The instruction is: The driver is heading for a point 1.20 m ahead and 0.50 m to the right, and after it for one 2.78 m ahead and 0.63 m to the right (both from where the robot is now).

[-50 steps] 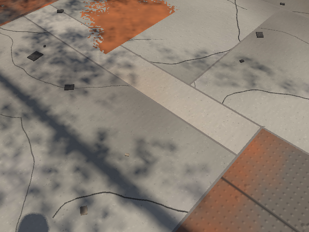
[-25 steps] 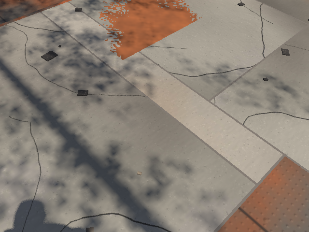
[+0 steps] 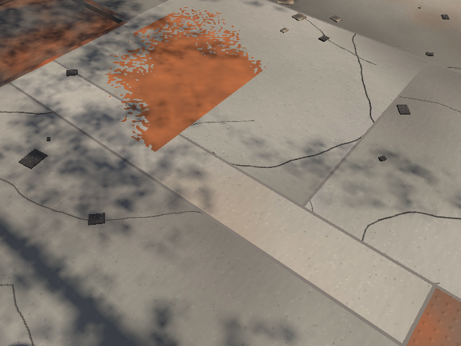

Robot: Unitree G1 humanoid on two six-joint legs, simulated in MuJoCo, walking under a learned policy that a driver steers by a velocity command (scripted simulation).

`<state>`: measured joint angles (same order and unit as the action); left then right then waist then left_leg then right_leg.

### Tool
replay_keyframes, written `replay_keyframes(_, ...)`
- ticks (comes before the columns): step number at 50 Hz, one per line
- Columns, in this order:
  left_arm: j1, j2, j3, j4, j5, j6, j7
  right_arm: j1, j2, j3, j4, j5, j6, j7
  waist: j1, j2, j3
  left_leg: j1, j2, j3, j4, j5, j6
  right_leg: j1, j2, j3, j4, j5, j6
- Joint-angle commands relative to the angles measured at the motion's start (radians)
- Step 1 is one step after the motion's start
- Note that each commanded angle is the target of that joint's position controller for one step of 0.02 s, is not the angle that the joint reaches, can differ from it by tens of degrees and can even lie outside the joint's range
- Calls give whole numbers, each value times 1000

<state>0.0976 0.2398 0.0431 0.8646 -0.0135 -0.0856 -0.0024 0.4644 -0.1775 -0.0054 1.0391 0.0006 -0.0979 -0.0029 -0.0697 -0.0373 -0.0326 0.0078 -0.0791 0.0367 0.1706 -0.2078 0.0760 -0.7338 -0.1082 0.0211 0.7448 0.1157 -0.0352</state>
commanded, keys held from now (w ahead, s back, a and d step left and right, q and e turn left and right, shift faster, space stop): w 0.18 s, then w+e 0.82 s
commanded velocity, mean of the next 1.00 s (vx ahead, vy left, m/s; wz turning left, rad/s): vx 0.50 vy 0.00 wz -0.35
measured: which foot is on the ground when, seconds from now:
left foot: down 0.00-0.20, up 0.22-0.68, down 0.70-1.00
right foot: up 0.00-0.18, down 0.20-0.70, up 0.72-1.00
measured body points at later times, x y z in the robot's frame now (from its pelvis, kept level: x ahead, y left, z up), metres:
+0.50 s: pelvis +0.30 -0.06 +0.00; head +0.32 -0.06 +0.45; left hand +0.34 +0.20 -0.13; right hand +0.45 -0.33 -0.10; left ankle +0.45 +0.12 -0.68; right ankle +0.28 -0.13 -0.75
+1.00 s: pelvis +0.56 -0.04 +0.00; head +0.58 -0.04 +0.45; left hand +0.82 +0.14 -0.10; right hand +0.48 -0.31 -0.12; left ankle +0.57 +0.07 -0.75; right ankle +0.60 -0.24 -0.67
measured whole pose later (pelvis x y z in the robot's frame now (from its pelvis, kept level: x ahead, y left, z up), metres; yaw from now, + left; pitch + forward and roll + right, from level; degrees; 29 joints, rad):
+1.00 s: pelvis +0.56 -0.04 +0.00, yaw -24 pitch +1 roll +2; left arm 0.19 0.30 0.08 0.73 -0.03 -0.03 -0.01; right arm 0.31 -0.26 -0.07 0.90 -0.01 -0.11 0.00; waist -0.06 -0.05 0.01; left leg -0.09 -0.02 0.15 0.26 -0.20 0.03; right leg -0.71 -0.10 0.08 0.98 -0.11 -0.02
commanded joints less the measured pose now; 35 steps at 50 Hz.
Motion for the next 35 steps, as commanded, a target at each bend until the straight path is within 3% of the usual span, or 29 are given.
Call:
replay_keyframes(1, -168, 32, -1, -92, -6, -19, -16, 60, -157, -32, -23, 5, 0, -11, -15, 84, 144, -4, 280, -134, -82, 202, 107, -54, 17, -25, -117, 33, 7)
replay_keyframes(4, -241, 25, -9, -125, -11, -31, -36, 96, -163, -38, -9, 7, 17, -13, -32, 91, 168, 98, 309, -129, -32, 262, 111, -72, 32, -37, -188, -33, -8)
replay_keyframes(6, -256, 32, -10, -141, -13, -40, -50, 91, -178, -44, -11, 7, 26, -15, -18, 105, 164, 141, 328, -125, 21, 373, 105, -37, 50, -51, -224, -104, -31)
replay_keyframes(8, -174, 69, 5, -129, -10, -46, -53, 57, -203, -51, -25, 4, 30, -16, 40, 146, 93, 146, 322, -110, 132, 699, 86, 142, 106, -92, -241, -170, -64)
replay_keyframes(9, -53, 106, 24, -97, -10, -47, -48, 34, -212, -53, -32, 1, 34, -15, 107, 168, 14, 129, 300, -90, 268, 885, 71, 311, 146, -118, -247, -177, -89)
replay_keyframes(10, 149, 162, 50, -38, -13, -44, -40, -6, -211, -49, -51, -6, 35, -12, 202, 173, -105, 18, 257, -49, 483, 900, 38, 588, 128, -90, -237, -135, -131)
replay_keyframes(11, 351, 253, 71, 4, 2, -33, -27, -11, -181, -35, -86, -26, 25, -11, 249, 22, -273, -238, 181, -3, 832, 510, 3, 929, -97, 192, -212, -126, -205)
replay_keyframes(12, 375, 270, 70, 24, 14, -30, -37, 132, -28, 4, -74, -14, -5, 10, 150, -254, -410, -620, -1, -89, 1136, -312, -51, 1231, -297, 706, -359, -320, -375)
replay_keyframes(13, 331, 174, 47, 21, 3, -27, -36, 37, -142, -20, -82, 12, -38, 15, 183, -156, -319, -732, 62, -179, 1231, -315, -21, 1169, -241, 715, -432, -373, -321)
replay_keyframes(14, 229, 133, 35, -3, -3, -26, -33, -86, -194, -33, -128, 34, -56, 16, 164, -112, -159, -781, 108, -149, 1215, -219, -9, 1010, -202, 545, -452, -288, -275)
replay_keyframes(15, 145, 113, 27, -26, 2, -26, -36, -147, -198, -36, -145, 28, -63, 8, 128, 12, -86, -732, 152, -130, 1163, -133, -10, 837, -166, 429, -484, -163, -256)
replay_keyframes(16, 109, 90, 19, -36, 11, -26, -40, -168, -193, -46, -154, 14, -59, 1, 93, 56, -38, -682, 176, -120, 1102, -89, -18, 711, -128, 352, -509, -76, -247)
replay_keyframes(17, 102, 78, 14, -35, 19, -26, -40, -147, -173, -48, -163, 5, -48, 0, 56, 39, -33, -627, 197, -128, 1059, -66, -24, 644, -102, 315, -536, -50, -245)
replay_keyframes(19, 121, 94, 19, -29, 9, -25, -35, -139, -141, -48, -179, -1, -27, -6, 31, 9, -3, -599, 204, -115, 966, -64, -49, 564, -76, 266, -574, -36, -256)
replay_keyframes(22, 173, 147, 35, -23, 3, -24, -10, -264, -143, -50, -233, -11, -11, -17, 49, -1, 54, -635, 193, -91, 761, 51, -96, 482, -54, 219, -606, -61, -254)
replay_keyframes(26, 244, 167, 44, -16, -6, -11, 8, -445, -127, -41, -283, -2, -19, -8, 109, -29, 68, -539, 126, -75, 445, 289, -105, 446, 2, 179, -580, -143, -192)
replay_keyframes(30, 292, 162, 47, -5, -20, -1, 15, -517, -164, -49, -320, 11, -28, 4, 125, -45, 57, -488, 110, -116, 329, 287, -100, 536, -44, 270, -502, -238, -169)
replay_keyframes(32, 275, 175, 55, -15, -16, 7, 21, -502, -197, -60, -325, 12, -39, 10, 102, -59, 47, -438, 109, -121, 297, 208, -84, 579, -65, 323, -440, -251, -154)
replay_keyframes(34, 255, 144, 47, -35, -6, 15, 23, -358, -233, -81, -291, 7, -49, 6, 28, -61, -19, -238, 112, -102, 252, 128, -45, 559, -8, 322, -293, -190, -118)
replay_keyframes(35, 239, 87, 27, -61, 6, 14, 17, -200, -285, -98, -269, -7, -54, -1, -41, 15, -149, 5, 247, -215, 269, 88, 12, 450, 62, 253, -34, -253, -85)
